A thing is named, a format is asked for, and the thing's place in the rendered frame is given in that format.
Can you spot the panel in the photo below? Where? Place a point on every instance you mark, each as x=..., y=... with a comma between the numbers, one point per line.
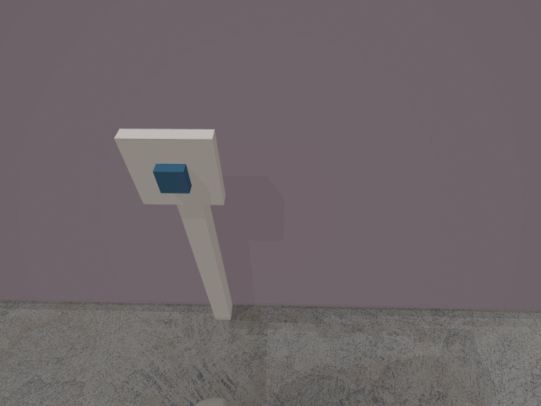
x=141, y=150

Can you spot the button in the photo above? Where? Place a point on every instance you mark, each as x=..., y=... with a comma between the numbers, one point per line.
x=172, y=178

